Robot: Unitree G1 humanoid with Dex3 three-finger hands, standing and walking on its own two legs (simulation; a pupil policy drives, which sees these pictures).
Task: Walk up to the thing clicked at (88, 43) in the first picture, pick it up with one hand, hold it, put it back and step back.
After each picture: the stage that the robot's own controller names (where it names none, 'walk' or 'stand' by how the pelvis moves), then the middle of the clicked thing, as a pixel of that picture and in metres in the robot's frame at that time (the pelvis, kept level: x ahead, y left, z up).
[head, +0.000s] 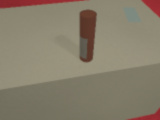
stand; (87, 38) +0.61 +0.01 +0.03
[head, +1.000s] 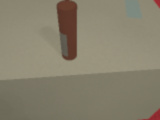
sink last; (68, 34) +0.55 +0.09 +0.06
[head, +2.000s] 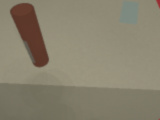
rise first; (33, 39) +0.49 +0.21 +0.07
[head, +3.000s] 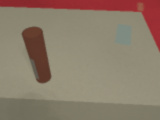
stand; (38, 58) +0.48 +0.20 +0.03
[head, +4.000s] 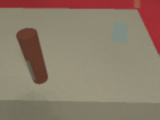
stand; (34, 59) +0.48 +0.21 +0.03
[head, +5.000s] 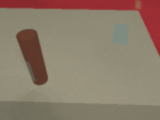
stand; (34, 60) +0.47 +0.21 +0.03
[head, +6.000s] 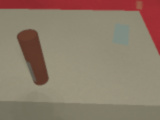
stand; (35, 60) +0.47 +0.21 +0.03
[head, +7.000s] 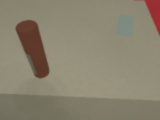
rise first; (35, 52) +0.48 +0.21 +0.03
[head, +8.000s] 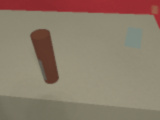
go down; (46, 59) +0.48 +0.19 +0.03
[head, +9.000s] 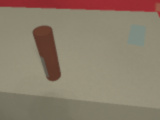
go down; (48, 56) +0.49 +0.19 +0.04
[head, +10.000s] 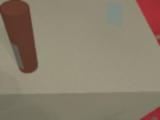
go down; (23, 42) +0.47 +0.18 +0.09
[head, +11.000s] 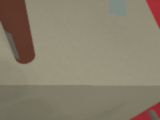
close in; (18, 31) +0.48 +0.18 +0.10
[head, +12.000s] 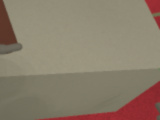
close; out of the picture +0.50 +0.20 +0.13
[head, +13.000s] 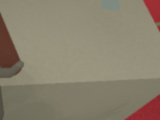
lift; out of the picture +0.44 +0.22 +0.12
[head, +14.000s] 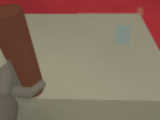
lift; (21, 58) +0.32 +0.17 +0.22
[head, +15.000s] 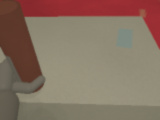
hold; (21, 54) +0.32 +0.17 +0.23
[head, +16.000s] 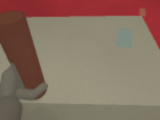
hold; (24, 61) +0.33 +0.17 +0.20
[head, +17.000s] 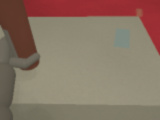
crouch; (17, 31) +0.40 +0.19 +0.25
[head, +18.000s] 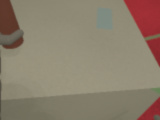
lower; out of the picture +0.51 +0.20 +0.22
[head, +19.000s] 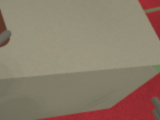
lower; out of the picture +0.53 +0.21 +0.14
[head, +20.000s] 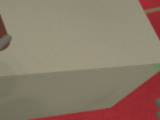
lower; out of the picture +0.52 +0.21 +0.13
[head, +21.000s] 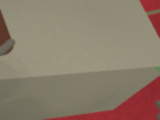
lower; out of the picture +0.51 +0.21 +0.13
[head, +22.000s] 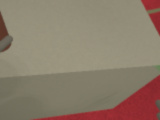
lower; out of the picture +0.52 +0.21 +0.13
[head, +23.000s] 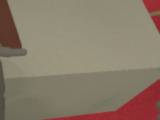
open; out of the picture +0.50 +0.18 +0.13
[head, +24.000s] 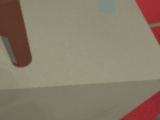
sink last; (14, 34) +0.48 +0.18 +0.10
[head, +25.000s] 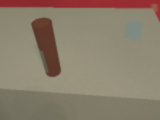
stand; (48, 50) +0.50 +0.18 +0.08
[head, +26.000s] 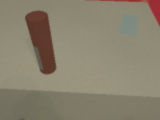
stand; (43, 46) +0.49 +0.17 +0.09
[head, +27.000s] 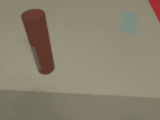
stand; (40, 46) +0.48 +0.18 +0.10
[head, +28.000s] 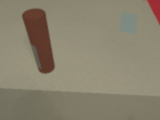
stand; (41, 45) +0.49 +0.18 +0.10
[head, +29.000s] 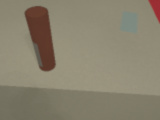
stand; (42, 42) +0.49 +0.17 +0.09
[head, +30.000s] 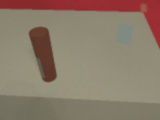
stand; (44, 57) +0.50 +0.18 +0.03
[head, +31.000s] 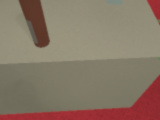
walk; (35, 20) +0.59 +0.20 +0.06
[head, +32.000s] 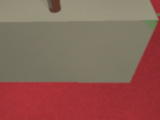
walk; out of the picture +0.89 +0.19 +0.05
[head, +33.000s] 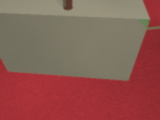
stand; out of the picture +1.12 +0.16 +0.05
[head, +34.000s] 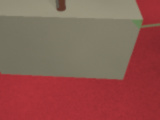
stand; out of the picture +1.11 +0.18 +0.03
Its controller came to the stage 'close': yes
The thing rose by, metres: 0.22
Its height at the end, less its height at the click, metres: +0.00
